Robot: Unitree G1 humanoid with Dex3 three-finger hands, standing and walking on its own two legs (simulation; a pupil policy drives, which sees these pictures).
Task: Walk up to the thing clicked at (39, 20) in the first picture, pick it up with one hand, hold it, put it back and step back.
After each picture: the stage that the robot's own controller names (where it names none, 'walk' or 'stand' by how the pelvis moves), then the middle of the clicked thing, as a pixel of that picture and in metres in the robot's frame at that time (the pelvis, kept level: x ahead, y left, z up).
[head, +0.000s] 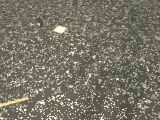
stand; (39, 22) +1.89 +0.60 -0.72
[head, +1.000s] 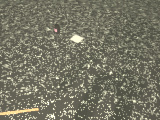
walk; (57, 28) +1.82 +0.26 -0.70
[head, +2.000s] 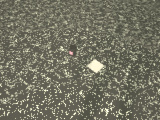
walk; (72, 50) +1.27 +0.10 -0.71
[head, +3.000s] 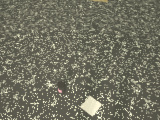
walk; (61, 87) +0.80 +0.15 -0.72
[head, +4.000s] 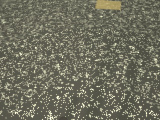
walk; out of the picture +0.48 +0.18 -0.69
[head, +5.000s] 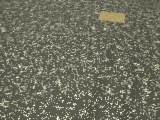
stand; out of the picture +0.33 +0.14 -0.71
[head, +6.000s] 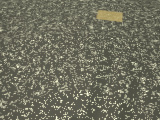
stand; out of the picture +0.32 +0.14 -0.73
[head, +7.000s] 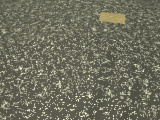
stand; out of the picture +0.32 +0.15 -0.73
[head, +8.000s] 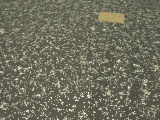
stand; out of the picture +0.31 +0.15 -0.73
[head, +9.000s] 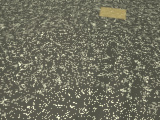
go down; out of the picture +0.31 +0.14 -0.72
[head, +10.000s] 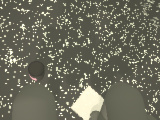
go down; (36, 71) +0.42 +0.16 -0.30
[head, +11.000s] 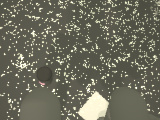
approach; (45, 76) +0.41 +0.16 -0.31
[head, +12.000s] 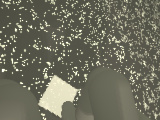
close in; out of the picture +0.40 +0.20 -0.22
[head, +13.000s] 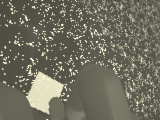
close; out of the picture +0.40 +0.21 -0.22
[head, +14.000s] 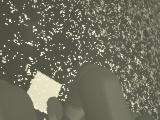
lift; out of the picture +0.38 +0.20 -0.23
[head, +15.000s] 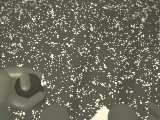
lift; (32, 92) +0.32 +0.18 -0.04
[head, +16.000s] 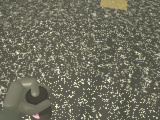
hold; (39, 105) +0.30 +0.16 -0.02
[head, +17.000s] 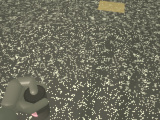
hold; (38, 103) +0.31 +0.17 -0.01
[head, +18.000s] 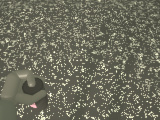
crouch; (36, 95) +0.34 +0.16 -0.05
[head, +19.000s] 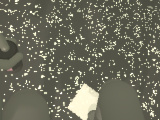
lower; (9, 58) +0.44 +0.20 -0.13
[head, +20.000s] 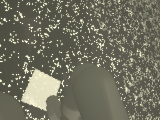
lower; out of the picture +0.42 +0.24 -0.23
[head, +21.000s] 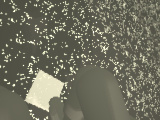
lower; out of the picture +0.41 +0.24 -0.23
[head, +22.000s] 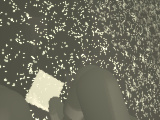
lower; out of the picture +0.41 +0.24 -0.24
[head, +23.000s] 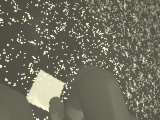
lower; out of the picture +0.41 +0.24 -0.24
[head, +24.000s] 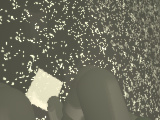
open; out of the picture +0.39 +0.22 -0.24
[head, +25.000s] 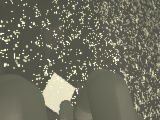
stand; out of the picture +0.39 +0.22 -0.23
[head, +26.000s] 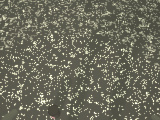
stand; (54, 112) +0.37 +0.16 -0.55
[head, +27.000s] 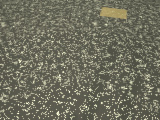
stand; out of the picture +0.35 +0.15 -0.67
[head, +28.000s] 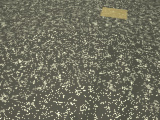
stand; out of the picture +0.34 +0.15 -0.67
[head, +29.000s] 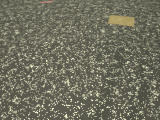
stand; out of the picture +0.37 +0.14 -0.72
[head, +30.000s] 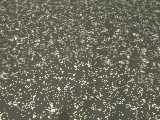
walk; (63, 118) +0.39 +0.12 -0.70
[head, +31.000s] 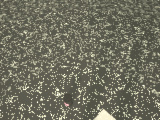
walk; (68, 100) +0.56 +0.14 -0.70
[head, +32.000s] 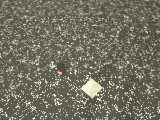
walk; (61, 69) +0.87 +0.21 -0.70
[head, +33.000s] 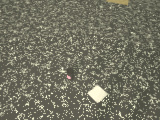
walk; (70, 74) +0.98 +0.12 -0.71
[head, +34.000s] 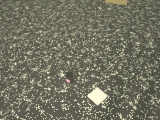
stand; (69, 78) +0.97 +0.15 -0.73
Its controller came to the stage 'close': yes
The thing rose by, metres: 0.71
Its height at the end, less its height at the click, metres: +0.00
